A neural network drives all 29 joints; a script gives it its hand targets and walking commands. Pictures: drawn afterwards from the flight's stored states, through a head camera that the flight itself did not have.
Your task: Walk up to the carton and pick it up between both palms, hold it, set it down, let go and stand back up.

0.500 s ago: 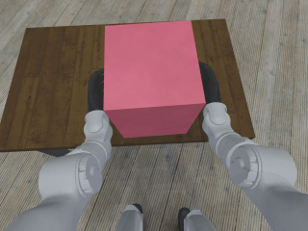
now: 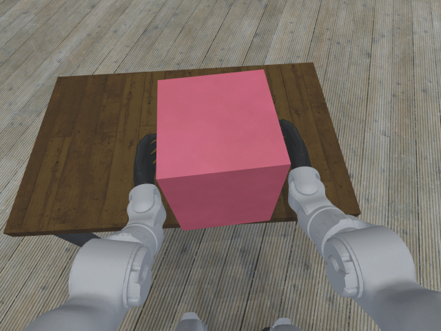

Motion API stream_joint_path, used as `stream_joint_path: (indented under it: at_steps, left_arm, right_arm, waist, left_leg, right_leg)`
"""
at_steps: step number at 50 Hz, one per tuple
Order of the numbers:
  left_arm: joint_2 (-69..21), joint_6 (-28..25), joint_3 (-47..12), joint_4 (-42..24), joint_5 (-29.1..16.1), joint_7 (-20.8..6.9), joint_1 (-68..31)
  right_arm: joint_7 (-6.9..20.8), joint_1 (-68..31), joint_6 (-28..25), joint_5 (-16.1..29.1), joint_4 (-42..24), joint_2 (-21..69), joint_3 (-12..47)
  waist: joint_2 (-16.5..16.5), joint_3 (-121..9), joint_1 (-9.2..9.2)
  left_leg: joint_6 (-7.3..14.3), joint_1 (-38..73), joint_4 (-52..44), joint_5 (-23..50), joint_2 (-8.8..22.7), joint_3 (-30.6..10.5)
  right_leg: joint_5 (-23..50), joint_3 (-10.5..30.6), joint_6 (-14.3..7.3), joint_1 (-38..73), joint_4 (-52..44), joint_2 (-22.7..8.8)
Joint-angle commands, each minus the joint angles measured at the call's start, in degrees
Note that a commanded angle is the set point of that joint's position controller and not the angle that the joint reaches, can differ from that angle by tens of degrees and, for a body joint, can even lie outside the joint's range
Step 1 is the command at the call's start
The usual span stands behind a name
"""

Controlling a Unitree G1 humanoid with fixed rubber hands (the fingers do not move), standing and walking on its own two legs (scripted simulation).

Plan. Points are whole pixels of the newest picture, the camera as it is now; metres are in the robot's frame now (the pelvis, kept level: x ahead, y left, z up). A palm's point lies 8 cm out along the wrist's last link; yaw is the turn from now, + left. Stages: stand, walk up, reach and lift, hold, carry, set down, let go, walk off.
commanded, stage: reach and lift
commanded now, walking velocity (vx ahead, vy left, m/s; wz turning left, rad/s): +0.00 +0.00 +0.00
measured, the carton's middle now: (219, 157) +0.46 +0.03 -0.03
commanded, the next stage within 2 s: none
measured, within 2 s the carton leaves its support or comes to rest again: leaves its support in 0.04 s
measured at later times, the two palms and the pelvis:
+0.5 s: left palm (115, 134) +0.39 +0.17 +0.16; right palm (337, 116) +0.40 -0.12 +0.17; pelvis -0.03 +0.00 +0.04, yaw +2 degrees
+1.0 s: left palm (124, 152) +0.38 +0.17 +0.12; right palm (332, 136) +0.38 -0.12 +0.15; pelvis +0.00 +0.02 +0.07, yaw +1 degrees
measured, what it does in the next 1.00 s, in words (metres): rises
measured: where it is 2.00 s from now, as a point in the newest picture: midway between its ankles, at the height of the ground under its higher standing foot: outside the picture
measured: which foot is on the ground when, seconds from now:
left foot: down 0.00-1.00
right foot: down 0.00-1.00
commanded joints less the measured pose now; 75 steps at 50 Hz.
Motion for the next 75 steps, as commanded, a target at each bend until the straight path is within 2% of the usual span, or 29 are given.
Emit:
stream_joint_path:
  at_steps: [1,6,8,11,13,16,18,20,23,24,25,29,30,32,36,38,39,44,48,51,52,58,63,65,67,69,72,74,75]
  left_arm:
    - [-46.19,0.58,-15.68,-18.51,8.54,-8.19,-36.05]
    - [-49.43,3.81,-22.67,-33.60,3.51,-7.34,-43.90]
    - [-50.92,6.01,-24.73,-40.01,2.14,-6.79,-46.20]
    - [-49.93,10.19,-25.21,-46.11,1.60,-5.68,-50.37]
    - [-49.41,13.44,-24.68,-49.37,1.95,-5.10,-53.09]
    - [-47.77,18.72,-20.77,-45.97,3.49,-5.05,-53.92]
    - [-47.15,21.47,-16.06,-40.15,5.75,-5.52,-54.27]
    - [-44.47,22.53,-9.59,-34.40,8.56,-6.67,-55.02]
    - [-42.09,23.87,-1.27,-28.67,13.31,-8.26,-49.03]
    - [-41.71,24.14,0.62,-26.92,14.66,-8.98,-47.25]
    - [-41.13,24.69,2.53,-26.07,16.33,-9.49,-45.96]
    - [-39.86,27.15,8.23,-24.61,22.15,-11.13,-39.63]
    - [-40.01,27.65,9.29,-25.65,23.45,-11.36,-38.45]
    - [-40.49,28.80,9.43,-27.63,25.24,-11.68,-35.66]
    - [-43.85,29.40,3.96,-36.39,25.64,-11.15,-34.33]
    - [-46.39,29.15,-1.16,-40.48,24.33,-10.10,-31.67]
    - [-47.07,28.98,-3.78,-42.96,23.54,-9.56,-31.83]
    - [-50.35,28.84,-17.21,-59.72,17.70,-6.33,-30.61]
    - [-50.91,32.47,-24.52,-65.96,14.82,-4.64,-25.92]
    - [-51.10,36.33,-27.03,-69.90,13.26,-4.31,-24.87]
    - [-50.98,38.04,-27.13,-69.48,13.20,-4.52,-22.75]
    - [-49.95,46.78,-24.23,-71.89,13.71,-7.70,-19.41]
    - [-48.01,51.93,-22.63,-76.63,14.75,-11.42,-17.15]
    - [-47.18,53.69,-22.27,-78.51,15.08,-12.61,-17.26]
    - [-46.85,55.74,-21.69,-79.14,16.06,-13.76,-16.43]
    - [-45.94,57.35,-20.34,-78.70,17.23,-14.89,-15.93]
    - [-46.50,58.78,-21.59,-81.69,17.55,-15.53,-16.06]
    - [-46.55,59.22,-22.11,-82.38,17.59,-15.57,-17.42]
    - [-46.16,59.67,-21.46,-81.17,18.27,-15.65,-17.14]
  right_arm:
    - [10.85,-33.74,1.51,-5.69,-16.22,49.22,17.72]
    - [9.90,-33.93,8.59,0.21,-30.57,53.82,24.67]
    - [9.61,-34.74,11.72,2.80,-36.99,54.63,27.59]
    - [9.08,-36.01,17.17,5.68,-44.28,54.75,29.29]
    - [8.89,-37.16,20.68,6.86,-46.25,54.19,28.34]
    - [9.04,-40.14,25.71,7.61,-45.29,51.63,23.96]
    - [9.52,-42.67,27.91,7.07,-41.00,49.95,18.68]
    - [10.00,-42.93,29.24,5.41,-35.29,49.29,12.81]
    - [11.13,-40.59,29.48,2.77,-30.53,47.43,7.06]
    - [11.52,-39.20,29.24,1.55,-29.09,46.45,5.06]
    - [11.95,-38.27,29.07,0.37,-27.53,45.69,3.52]
    - [13.23,-34.91,27.68,-5.07,-25.54,41.44,-2.60]
    - [13.43,-34.83,27.37,-6.58,-26.19,41.19,-3.17]
    - [13.70,-33.74,26.40,-9.08,-28.66,40.33,-4.48]
    - [13.92,-32.63,24.14,-10.43,-35.38,41.39,-1.99]
    - [13.89,-32.66,23.02,-7.85,-39.79,41.77,3.36]
    - [13.87,-31.80,22.75,-6.77,-40.50,41.98,5.21]
    - [12.71,-28.09,23.15,1.69,-51.03,42.99,18.43]
    - [11.32,-25.95,26.35,8.10,-58.57,42.26,26.19]
    - [10.24,-24.50,30.10,10.88,-61.36,42.34,27.99]
    - [9.79,-24.59,31.35,11.46,-63.17,41.90,28.92]
    - [7.13,-24.19,38.46,14.14,-68.16,43.72,30.71]
    - [4.74,-23.03,41.85,15.79,-72.82,44.68,32.64]
    - [4.14,-21.53,42.69,15.76,-72.20,44.04,32.04]
    - [3.81,-21.85,43.23,15.65,-72.88,43.17,31.45]
    - [3.85,-22.21,43.51,14.94,-72.36,42.46,30.43]
    - [3.95,-22.88,42.77,15.40,-74.39,41.41,30.35]
    - [3.97,-24.89,42.25,14.84,-76.08,41.43,29.88]
    - [4.19,-24.60,42.37,14.35,-74.64,40.71,28.90]
  waist:
    - [0.08,-51.32,-2.17]
    - [0.65,-50.20,-4.14]
    - [0.60,-50.44,-4.25]
    - [1.24,-47.33,-4.15]
    - [2.16,-44.55,-3.82]
    - [1.59,-36.08,-3.71]
    - [1.52,-28.59,-3.19]
    - [-0.88,-22.75,-3.02]
    - [-2.77,-20.17,-1.74]
    - [-2.95,-18.36,-2.53]
    - [-3.22,-16.53,-2.31]
    - [-4.06,-8.62,-2.29]
    - [-4.48,-8.45,-1.87]
    - [-4.92,-8.70,-2.63]
    - [-2.29,-17.09,-4.62]
    - [-0.72,-23.96,-4.39]
    - [1.04,-26.13,-4.75]
    - [4.66,-33.75,-4.15]
    - [5.87,-31.32,-3.53]
    - [4.75,-28.44,-3.43]
    - [3.05,-27.11,-3.29]
    - [-4.38,-20.08,-3.05]
    - [-7.31,-15.82,-4.60]
    - [-6.11,-13.14,-5.53]
    - [-4.71,-10.23,-6.03]
    - [-4.77,-8.00,-6.07]
    - [-2.17,-8.80,-6.96]
    - [-2.16,-9.17,-7.38]
    - [-1.96,-7.34,-7.64]
  left_leg:
    - [-0.82,26.87,0.13,35.43,-4.85,4.02]
    - [-1.27,26.81,-0.80,30.25,-5.43,3.18]
    - [-1.14,27.49,-1.44,28.40,-5.57,2.87]
    - [-1.00,27.80,-3.51,22.84,-5.63,2.50]
    - [-0.88,29.80,-5.57,19.63,-5.51,2.42]
    - [-0.17,32.51,-10.22,11.68,-5.06,2.19]
    - [0.53,33.56,-14.30,5.52,-4.95,2.72]
    - [1.78,32.78,-17.72,0.74,-5.09,3.38]
    - [2.57,36.96,-22.09,3.87,-5.31,4.24]
    - [2.48,38.61,-23.44,5.19,-5.31,4.54]
    - [2.57,40.29,-24.83,5.99,-5.22,4.74]
    - [2.59,45.87,-29.94,8.29,-4.66,6.19]
    - [2.59,47.54,-31.03,9.16,-4.72,6.81]
    - [2.08,49.58,-32.03,12.30,-4.66,7.39]
    - [0.21,55.48,-30.98,23.04,-5.00,7.48]
    - [-1.12,59.89,-29.41,31.19,-4.82,7.05]
    - [-1.74,61.34,-28.53,33.88,-4.81,6.71]
    - [-3.92,66.35,-24.02,45.44,-4.14,4.62]
    - [-3.88,66.28,-23.32,43.08,-4.43,3.78]
    - [-3.08,65.69,-24.14,39.69,-4.65,3.13]
    - [-2.86,65.49,-24.42,39.19,-4.80,3.17]
    - [-0.70,63.08,-26.35,35.90,-6.10,2.84]
    - [-0.14,62.06,-28.28,33.24,-7.64,2.99]
    - [-0.08,61.40,-29.29,30.63,-8.23,3.21]
    - [-0.09,62.39,-30.28,28.95,-8.35,3.49]
    - [0.18,62.78,-31.34,26.10,-8.25,3.78]
    - [-0.44,65.06,-31.00,27.52,-8.18,3.85]
    - [-0.04,65.61,-31.36,26.06,-8.11,3.60]
    - [0.04,65.66,-31.75,24.45,-7.99,3.65]
  right_leg:
    - [42.87,-0.83,3.35,31.81,1.94,4.97]
    - [39.49,0.91,4.03,36.32,1.27,4.79]
    - [37.57,1.59,4.07,37.61,0.56,4.59]
    - [30.10,3.13,4.08,37.68,-1.78,3.88]
    - [24.21,4.08,3.76,37.57,-4.21,3.29]
    - [12.75,4.65,3.07,35.49,-9.06,2.02]
    - [5.24,5.16,2.17,34.75,-12.59,0.89]
    - [2.49,5.55,2.17,36.95,-15.31,-0.14]
    - [7.79,4.94,2.00,42.64,-18.69,-0.67]
    - [9.53,4.24,1.70,43.98,-20.03,-0.64]
    - [10.22,3.94,1.48,44.66,-21.32,-0.58]
    - [11.54,2.45,0.64,47.81,-26.75,-0.26]
    - [12.13,2.36,0.59,49.06,-27.90,-0.24]
    - [15.34,1.75,0.41,51.98,-29.26,0.11]
    - [26.53,0.97,0.10,57.34,-28.98,0.96]
    - [31.60,0.55,0.05,58.42,-28.46,1.82]
    - [32.11,0.55,-0.10,57.76,-28.10,2.12]
    - [32.71,0.74,0.07,53.37,-26.77,3.27]
    - [29.01,1.45,0.50,49.70,-26.73,3.41]
    - [27.62,1.97,0.95,48.95,-26.96,3.33]
    - [28.32,2.03,1.05,49.81,-26.92,3.32]
    - [35.41,3.12,2.24,58.06,-27.45,2.70]
    - [47.39,3.39,4.02,65.58,-27.11,1.76]
    - [48.15,3.41,4.41,66.48,-27.38,1.26]
    - [45.95,2.95,4.54,65.75,-28.27,1.15]
    - [42.69,2.56,4.55,65.45,-29.30,0.93]
    - [41.09,1.79,4.10,64.73,-29.44,1.17]
    - [37.74,1.39,3.97,63.28,-30.27,1.10]
    - [34.58,1.10,3.83,62.06,-30.86,1.10]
